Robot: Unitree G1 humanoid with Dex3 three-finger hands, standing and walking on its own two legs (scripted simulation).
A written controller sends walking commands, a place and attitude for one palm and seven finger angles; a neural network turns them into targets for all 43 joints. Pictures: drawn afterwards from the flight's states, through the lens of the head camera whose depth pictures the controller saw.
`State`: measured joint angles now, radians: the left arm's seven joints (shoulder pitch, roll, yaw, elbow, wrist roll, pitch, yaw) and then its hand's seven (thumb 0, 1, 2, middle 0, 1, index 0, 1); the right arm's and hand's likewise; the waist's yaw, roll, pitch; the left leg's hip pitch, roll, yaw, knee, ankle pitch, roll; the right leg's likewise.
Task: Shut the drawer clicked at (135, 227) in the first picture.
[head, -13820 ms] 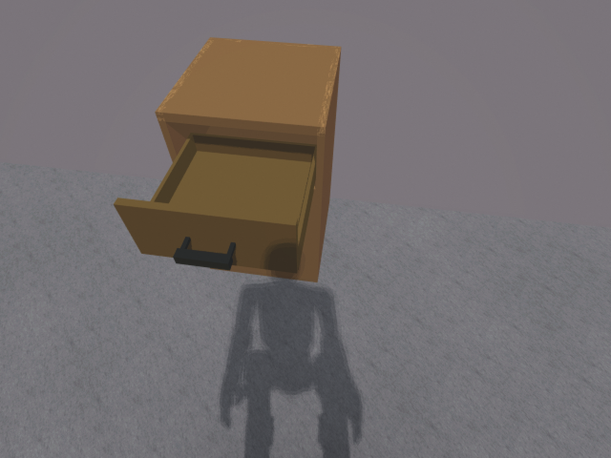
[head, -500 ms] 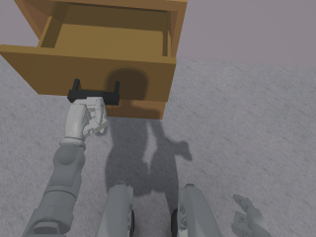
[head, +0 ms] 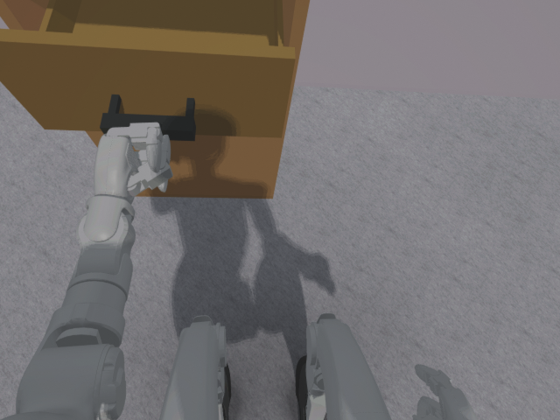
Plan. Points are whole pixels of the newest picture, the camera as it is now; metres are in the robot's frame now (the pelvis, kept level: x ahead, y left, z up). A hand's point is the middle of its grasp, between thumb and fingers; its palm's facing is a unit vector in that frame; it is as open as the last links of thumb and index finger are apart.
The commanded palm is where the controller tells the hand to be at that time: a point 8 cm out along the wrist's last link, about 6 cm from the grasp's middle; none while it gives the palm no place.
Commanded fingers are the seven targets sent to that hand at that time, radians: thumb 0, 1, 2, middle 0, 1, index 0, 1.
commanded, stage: push the drawer shut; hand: left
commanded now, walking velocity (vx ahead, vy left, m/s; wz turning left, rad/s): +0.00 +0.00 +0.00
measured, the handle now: (151, 115) +0.53 +0.17 +0.02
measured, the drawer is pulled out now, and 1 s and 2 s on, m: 0.11 0.00 0.00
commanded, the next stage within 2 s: pull the fist back off the drawer in 1.38 s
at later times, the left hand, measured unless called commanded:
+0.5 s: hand (171, 123) +0.52 +0.15 +0.01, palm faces -0.03 -1.00 -0.04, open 2.9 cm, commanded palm +0.52 +0.18 +0.02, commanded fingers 0.00 0.90 0.90 -1.40 -1.60 -1.40 -1.60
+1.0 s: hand (171, 99) +0.57 +0.15 +0.00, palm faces -0.02 -1.00 -0.05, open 2.7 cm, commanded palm +0.58 +0.16 +0.02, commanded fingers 0.00 0.90 0.90 -1.40 -1.60 -1.40 -1.60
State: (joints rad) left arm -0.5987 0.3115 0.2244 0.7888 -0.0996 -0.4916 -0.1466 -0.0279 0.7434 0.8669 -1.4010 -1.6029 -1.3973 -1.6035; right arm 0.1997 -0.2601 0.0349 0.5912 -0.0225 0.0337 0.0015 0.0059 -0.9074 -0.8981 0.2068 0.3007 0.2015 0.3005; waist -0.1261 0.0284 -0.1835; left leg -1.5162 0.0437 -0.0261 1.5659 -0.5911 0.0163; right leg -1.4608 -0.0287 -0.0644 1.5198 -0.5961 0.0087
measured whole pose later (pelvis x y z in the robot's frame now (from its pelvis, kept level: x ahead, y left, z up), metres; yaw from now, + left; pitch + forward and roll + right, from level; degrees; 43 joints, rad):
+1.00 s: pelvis -0.01 +0.00 -0.02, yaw -2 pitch +36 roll -6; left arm -1.09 0.53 0.37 1.14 0.03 -0.42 -0.14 -0.08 0.67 0.90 -1.40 -1.60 -1.40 -1.60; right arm 0.29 -0.25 0.08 0.61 -0.07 0.12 0.03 0.00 -0.91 -0.90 0.21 0.30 0.20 0.30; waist -0.23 0.04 -0.15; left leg -1.69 0.06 -0.05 1.64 -0.59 0.02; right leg -1.62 -0.01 -0.08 1.57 -0.58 0.01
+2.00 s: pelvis -0.03 +0.01 -0.03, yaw -3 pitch +36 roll -8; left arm -1.19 0.60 0.32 1.16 0.05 -0.33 -0.12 -0.04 0.60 0.90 -1.40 -1.60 -1.42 -1.60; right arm 0.32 -0.25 0.11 0.62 -0.08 0.05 0.04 0.00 -0.91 -0.90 0.21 0.30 0.20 0.30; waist -0.27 0.03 -0.14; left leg -1.75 0.05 -0.07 1.66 -0.55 0.03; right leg -1.67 -0.01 -0.10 1.57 -0.53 0.02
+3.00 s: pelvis +0.07 +0.00 +0.16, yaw +2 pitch +9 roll -1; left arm 0.12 0.31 0.06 0.07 -0.06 -0.03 0.08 0.02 0.89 0.90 -1.40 -1.60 -1.40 -1.60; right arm 0.21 -0.23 0.05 0.45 0.04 0.08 -0.08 0.01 -0.91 -0.90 0.20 0.30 0.20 0.30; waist -0.02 0.04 -0.09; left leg -0.54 0.02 0.02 0.81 -0.42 0.01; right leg -0.50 -0.03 -0.04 0.76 -0.42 0.02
